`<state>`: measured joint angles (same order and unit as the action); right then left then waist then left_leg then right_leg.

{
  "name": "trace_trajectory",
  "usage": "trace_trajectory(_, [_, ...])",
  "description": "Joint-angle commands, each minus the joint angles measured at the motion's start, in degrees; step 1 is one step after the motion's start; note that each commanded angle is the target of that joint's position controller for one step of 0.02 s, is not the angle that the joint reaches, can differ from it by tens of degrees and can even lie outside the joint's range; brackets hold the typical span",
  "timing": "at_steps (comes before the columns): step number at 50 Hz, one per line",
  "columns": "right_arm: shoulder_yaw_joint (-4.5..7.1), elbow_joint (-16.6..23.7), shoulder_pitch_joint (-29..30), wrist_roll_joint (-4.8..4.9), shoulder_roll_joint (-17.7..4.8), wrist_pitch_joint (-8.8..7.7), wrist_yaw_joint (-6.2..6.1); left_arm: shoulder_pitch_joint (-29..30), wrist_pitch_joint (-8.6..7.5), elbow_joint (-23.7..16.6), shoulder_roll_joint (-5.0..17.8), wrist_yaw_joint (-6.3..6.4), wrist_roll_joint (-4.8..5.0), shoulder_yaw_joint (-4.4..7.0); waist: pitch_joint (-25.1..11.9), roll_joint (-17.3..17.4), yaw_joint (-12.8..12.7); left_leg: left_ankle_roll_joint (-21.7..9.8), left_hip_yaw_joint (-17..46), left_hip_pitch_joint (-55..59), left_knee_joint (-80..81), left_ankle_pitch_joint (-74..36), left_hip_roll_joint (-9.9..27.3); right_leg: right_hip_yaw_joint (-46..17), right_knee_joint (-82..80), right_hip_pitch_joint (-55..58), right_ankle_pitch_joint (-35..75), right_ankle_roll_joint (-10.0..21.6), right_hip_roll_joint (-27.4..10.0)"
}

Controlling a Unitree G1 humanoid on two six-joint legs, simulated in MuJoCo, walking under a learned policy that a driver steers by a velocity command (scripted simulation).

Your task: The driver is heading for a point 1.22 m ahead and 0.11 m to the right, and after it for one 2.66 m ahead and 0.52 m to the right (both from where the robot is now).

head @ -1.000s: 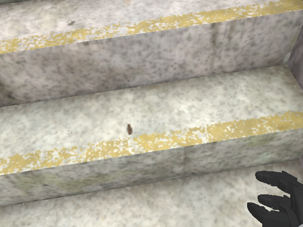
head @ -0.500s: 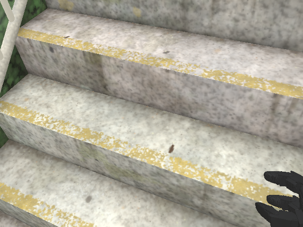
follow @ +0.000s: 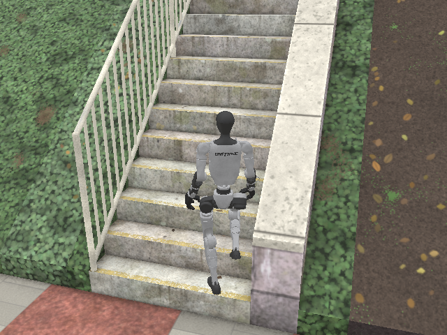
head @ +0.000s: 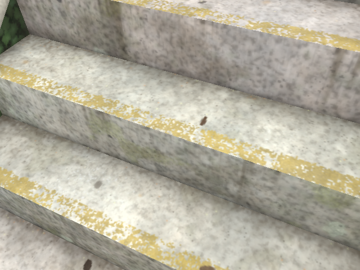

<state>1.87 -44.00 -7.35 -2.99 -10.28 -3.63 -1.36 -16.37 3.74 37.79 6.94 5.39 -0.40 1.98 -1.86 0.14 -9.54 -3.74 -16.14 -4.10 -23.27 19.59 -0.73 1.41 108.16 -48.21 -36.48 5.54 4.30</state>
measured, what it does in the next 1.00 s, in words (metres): goes down, backwards: right foot, then left foot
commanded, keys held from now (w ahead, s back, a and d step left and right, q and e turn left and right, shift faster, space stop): w+e+shift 0.38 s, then w+q+shift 0.62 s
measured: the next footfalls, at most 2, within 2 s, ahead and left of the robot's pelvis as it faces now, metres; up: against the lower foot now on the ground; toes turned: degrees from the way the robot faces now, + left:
right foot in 0.54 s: -0.11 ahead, -0.17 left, +0.00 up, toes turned -10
left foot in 0.96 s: -0.05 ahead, +0.19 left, +0.00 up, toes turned -3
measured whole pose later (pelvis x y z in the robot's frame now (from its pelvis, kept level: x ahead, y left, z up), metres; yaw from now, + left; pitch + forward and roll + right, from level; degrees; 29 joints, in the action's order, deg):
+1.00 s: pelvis -0.13 +0.10 -0.03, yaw -5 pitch +2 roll +0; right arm 3.3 -39.0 -18.2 -1.7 -13.8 0.6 2.4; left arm -6.8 -0.6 35.7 13.6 4.2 -2.3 3.7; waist -3.5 0.7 3.4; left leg -3.3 -4.9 -27.6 -46.6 22.4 0.3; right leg -2.1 59.9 -29.6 -32.5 2.2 -13.3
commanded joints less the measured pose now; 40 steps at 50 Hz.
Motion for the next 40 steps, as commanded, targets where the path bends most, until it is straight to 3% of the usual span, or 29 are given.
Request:
trace_trajectory(1, [1.8,10.5,11.0,1.19,-8.6,-2.45,-0.9,1.0,-1.56,-4.1,11.6,-1.87,1.02,3.68,-4.0,-3.1,-0.1,-3.5,0.0,3.5,-2.9,-76.5,11.3,2.8,-34.7,12.6,5.5,3.7,0.5])
trace_trajectory(2, [2.05,10.6,9.9,2.44,-9.7,-1.51,-0.97,-1.9,-2.01,-3.9,11.8,-2.07,1.68,4.06,-3.8,-2.1,-1.1,-2.2,0.5,7.4,-11.9,-86.3,10.6,4.3,-44.6,13.6,7.3,4.7,2.8])
trace_trajectory(4, [1.55,15.0,22.4,7.08,-7.4,0.15,-0.34,-13.5,-1.78,0.4,9.9,-1.09,2.28,4.35,-4.1,-9.3,-11.6,2.8,-4.4,-11.8,-36.5,-65.6,1.1,-0.4,-61.3,28.0,38.8,8.3,4.3])
trace_trajectory(5, [-0.22,19.5,29.3,6.14,-1.4,-0.85,2.0,-13.2,-2.28,1.2,5.9,-0.36,0.57,2.84,-0.9,-18.5,-10.9,3.6,3.5,-20.4,-53.5,-8.1,-3.6,-14.7,-71.5,25.4,54.6,11.7,-0.6])
trace_trajectory(6, [-1.2,22.4,28.8,3.93,1.8,-2.11,4.14,-3.9,-3.33,-1.2,4.4,0.74,-0.38,1.86,0.8,-15.4,-3.3,3.8,18.6,-18.4,-62.3,7.3,-1.9,-24.4,-73.9,13.6,59.2,12.3,-1.1])
trace_trajectory(8, [-0.39,19.4,5.8,-1.95,-1.6,-1.2,4.69,18.4,-4.98,-9.9,5.3,2.14,-2.93,1.7,-1.8,-0.9,12.9,-1.8,27.6,-3.2,-52.8,11.5,0.6,-22.7,-58.0,-12.1,56.6,1.4,0.7])
trace_trajectory(9, [-0.26,14.7,-7.9,-2.12,-1.5,-0.28,4.23,28.6,-4.84,-11.9,5.6,3.89,-1.17,2.06,-4.3,6.1,22.4,-4.3,22.3,9.4,-25.6,-2.6,1.4,-14.5,-51.0,-18.8,56.1,-6.4,6.3])
trace_trajectory(10, [-0.14,11.4,-6.6,1.88,-1.1,0.52,3.32,17.3,-4.77,-7.0,4.3,4.46,1.03,2.38,-2.4,21.6,19.5,-4.4,22.3,11.2,-1.2,-23.8,6.4,-10.1,-26.6,-20.3,14.6,-4.3,9.4])
trace_trajectory(11, [-0.02,11.1,1.6,2.12,-1.4,2.36,2.2,7.8,-4.47,-5.3,4.4,4.36,0.68,3.08,-4.3,26.7,11.2,-2.4,16.2,8.1,1.7,-35.5,5.6,-7.4,-4.1,-15.0,6.4,-4.3,12.0])
trace_trajectory(12, [-1.07,11.8,8.4,2.86,0.3,3.21,0.8,4.2,-4.04,-5.7,5.4,4.14,0.08,3.22,-4.2,18.9,6.8,-1.3,15.4,0.9,6.9,-36.5,6.6,-9.0,7.4,-9.1,6.3,-4.2,13.5])
trace_trajectory(13, [-1.75,10.3,9.7,1.44,0.1,2.78,-0.18,3.9,-3.54,-7.6,5.5,2.7,0.65,3.4,-5.2,6.2,4.1,-1.5,15.2,1.3,2.7,-36.7,6.9,-7.6,17.0,-10.1,7.1,-5.4,13.9])
trace_trajectory(15, [-1.18,8.8,8.2,-1.17,-4.1,0.65,-1.02,6.9,-3.13,-10.5,2.5,0.4,1.77,1.2,-3.0,-2.8,4.0,-2.7,12.7,3.8,-2.8,-45.2,9.1,-6.9,22.6,-21.7,6.9,-5.4,12.8])
trace_trajectory(17, [-0.56,7.9,9.8,-2.18,-6.1,-2.34,0.39,-0.7,-2.59,-9.8,3.5,1.28,1.1,0.7,-3.2,1.0,0.3,-3.4,8.8,6.0,-3.1,-54.8,15.5,-3.2,20.7,-23.9,7.2,-6.1,7.7])
trace_trajectory(19, [1.91,6.4,10.2,-0.44,-10.6,-3.62,0.02,-1.4,-1.13,-8.8,5.7,1.67,-1.96,2.33,-6.1,8.6,-1.2,-8.2,11.2,4.3,6.4,-35.7,21.9,-2.3,34.6,-24.0,10.2,-6.4,2.5])
trace_trajectory(20, [5.13,9.6,22.2,-0.3,-21.6,-5.0,-0.34,0.1,0.89,-14.2,6.7,1.29,-1.98,1.84,-10.6,24.1,-7.4,-11.3,19.3,-2.2,17.3,-30.6,35.5,-5.2,35.0,-12.1,12.6,-6.1,-7.6])
trace_trajectory(21, [3.59,12.3,32.8,2.24,-19.5,-4.51,-0.44,3.5,0.6,-14.0,8.4,0.02,-0.71,1.86,-8.2,17.2,-9.3,-7.7,9.5,-17.1,21.2,-28.2,27.5,-7.8,22.4,5.0,22.7,-4.2,-7.8])
trace_trajectory(22, [0.58,11.6,33.8,3.8,-13.0,-3.87,-0.56,5.0,-0.74,-11.4,10.8,-2.37,0.83,1.65,-2.9,3.8,-9.6,0.0,-6.4,-29.0,15.4,-36.7,13.8,-6.3,-21.4,26.6,32.5,-0.4,-9.4])
trace_trajectory(23, [-0.73,8.8,22.8,5.59,-9.8,-2.94,-1.38,14.2,-2.07,-9.9,11.3,-3.03,2.18,2.03,3.5,-2.9,-0.4,-3.1,-4.1,-26.5,7.2,-47.1,8.3,-1.6,-42.5,25.1,36.0,1.0,-2.9])
trace_trajectory(26, [-0.43,9.0,19.6,8.75,-10.8,0.37,-0.99,-2.4,-6.21,-5.2,1.1,-4.13,3.29,-1.71,-2.9,13.4,-5.3,-8.0,6.0,-1.3,-6.2,-70.0,15.1,2.7,-83.6,29.6,28.6,-0.4,-4.3])
trace_trajectory(27, [-0.97,10.9,27.1,7.42,-8.4,1.23,-0.39,-12.8,-7.47,-0.5,1.1,-3.62,2.79,-1.14,-4.3,8.2,-11.3,-6.5,5.7,5.8,-17.0,-62.2,14.7,5.1,-97.7,28.1,32.9,-1.5,-0.6])
trace_trajectory(28, [-1.27,17.0,24.2,4.89,-3.6,1.3,-0.22,-8.7,-8.0,0.8,6.3,-4.77,-2.89,0.21,-1.7,-5.0,-2.7,-1.6,8.6,-16.7,-32.3,-23.7,6.6,-10.2,-88.0,40.6,62.0,-3.5,-3.8])
trace_trajectory(29, [-2.9,20.3,25.7,4.64,2.7,0.64,1.01,-3.2,-7.85,-0.5,8.8,-3.75,-3.38,0.75,-2.1,-22.2,2.7,2.2,9.0,-26.0,-38.0,-2.1,1.7,-25.3,-85.6,37.5,84.1,0.4,-8.6])
trace_trajectory(31, [0.44,16.1,8.5,3.03,-3.4,1.89,1.84,13.9,-8.04,-8.3,15.9,-0.38,-3.34,3.14,-13.9,-17.0,9.5,3.4,21.3,-31.7,-62.8,-5.4,0.7,-32.5,-89.6,40.5,55.3,9.8,-18.7])
trace_trajectory(32, [1.09,18.7,12.0,2.34,-3.3,3.44,1.4,16.6,-8.57,-8.4,17.8,0.34,-2.58,3.98,-10.6,-15.8,9.7,4.0,26.7,-38.5,-75.2,-6.6,1.0,-34.4,-90.0,36.9,39.6,10.1,-20.6])
trace_trajectory(33, [1.45,20.6,13.8,1.33,-2.8,4.85,1.08,18.6,-9.63,-7.6,15.3,-0.09,-1.42,3.78,-8.6,-9.5,10.7,3.8,31.4,-40.3,-74.6,-10.8,1.9,-30.9,-89.9,32.3,29.3,8.2,-22.0])
trace_trajectory(35, [1.24,20.3,13.6,1.09,-3.8,5.48,0.8,13.6,-10.6,-5.8,10.4,-2.09,-1.42,2.45,-3.7,-0.8,9.6,3.2,30.3,-46.7,-63.0,-12.3,0.6,-26.2,-89.4,32.7,19.6,2.5,-22.9])
trace_trajectory(36, [1.65,18.8,11.7,1.22,-3.9,5.64,1.17,10.4,-10.58,-4.1,10.7,-2.46,-1.79,3.01,-3.9,-1.0,8.6,2.8,28.2,-48.1,-62.1,-13.9,-0.6,-24.6,-88.8,34.3,17.7,2.0,-22.2])
trace_trajectory(37, [1.97,16.9,8.6,0.5,-3.3,5.76,1.6,4.8,-10.41,-1.3,11.3,-1.4,-1.58,3.98,-5.1,-6.8,7.6,2.6,24.7,-48.8,-63.6,-13.9,-1.1,-21.5,-89.1,34.3,10.1,2.9,-21.2])
trace_trajectory(40, [0.02,17.3,8.4,0.99,-2.5,4.94,2.79,3.8,-10.09,-1.1,11.7,-0.02,-1.79,3.36,-3.5,-12.2,6.5,4.8,17.6,-46.2,-51.3,-5.9,2.1,-16.0,-93.5,31.2,-1.7,3.2,-20.7])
